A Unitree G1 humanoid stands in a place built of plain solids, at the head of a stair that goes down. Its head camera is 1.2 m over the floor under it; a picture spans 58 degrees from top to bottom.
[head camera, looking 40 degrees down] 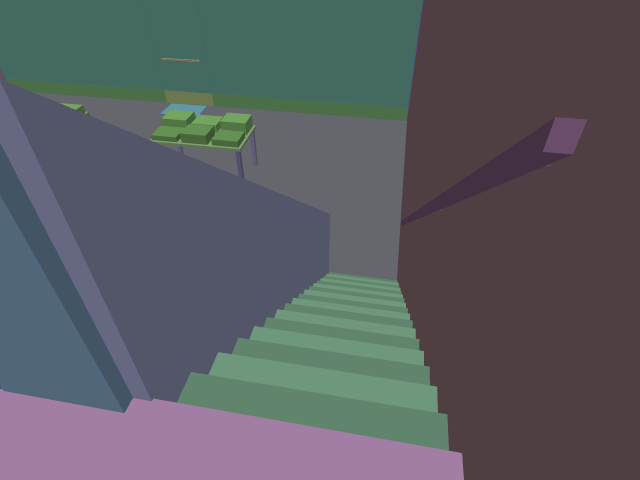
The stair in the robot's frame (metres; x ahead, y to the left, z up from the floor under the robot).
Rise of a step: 0.16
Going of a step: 0.20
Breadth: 0.90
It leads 10 degrees to the right of straight ahead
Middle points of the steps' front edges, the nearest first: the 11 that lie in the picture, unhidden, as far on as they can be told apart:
0.61 0.06 0.00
0.81 0.02 -0.16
1.01 -0.02 -0.33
1.21 -0.05 -0.49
1.41 -0.09 -0.66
1.61 -0.12 -0.82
1.81 -0.16 -0.99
2.02 -0.20 -1.15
2.22 -0.23 -1.31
2.42 -0.27 -1.48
2.62 -0.31 -1.64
